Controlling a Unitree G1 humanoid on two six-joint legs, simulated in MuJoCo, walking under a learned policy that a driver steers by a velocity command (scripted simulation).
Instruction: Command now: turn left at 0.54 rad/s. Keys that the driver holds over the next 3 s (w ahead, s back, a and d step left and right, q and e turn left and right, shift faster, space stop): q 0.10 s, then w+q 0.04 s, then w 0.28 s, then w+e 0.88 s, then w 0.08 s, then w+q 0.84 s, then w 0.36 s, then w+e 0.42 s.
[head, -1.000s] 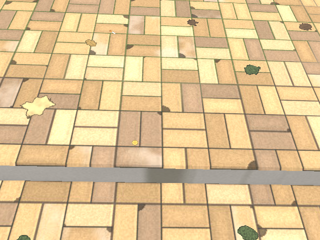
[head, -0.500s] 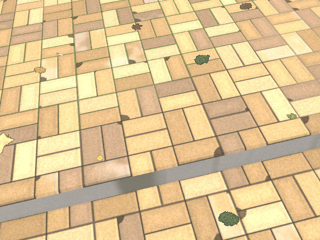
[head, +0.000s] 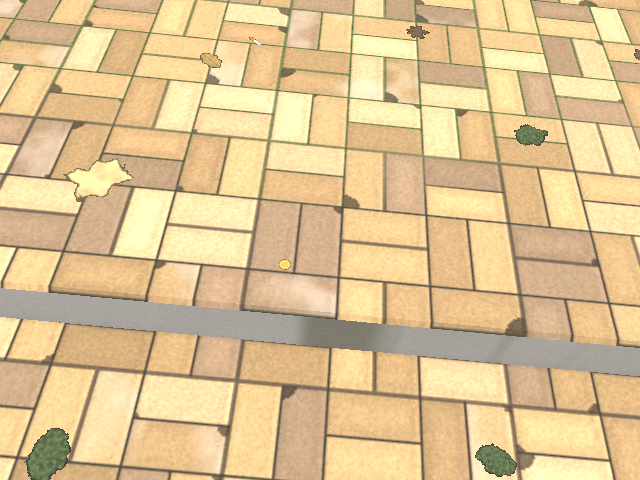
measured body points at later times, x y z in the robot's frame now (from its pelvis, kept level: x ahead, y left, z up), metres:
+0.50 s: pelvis +0.09 -0.03 +0.00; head +0.11 -0.04 +0.45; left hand +0.07 +0.26 -0.11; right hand +0.30 -0.26 -0.10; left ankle +0.09 +0.12 -0.68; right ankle +0.05 -0.15 -0.75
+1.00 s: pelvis +0.31 +0.06 +0.00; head +0.34 +0.06 +0.45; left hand +0.51 +0.32 -0.09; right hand +0.35 -0.24 -0.11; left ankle +0.28 +0.16 -0.75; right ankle +0.40 -0.11 -0.67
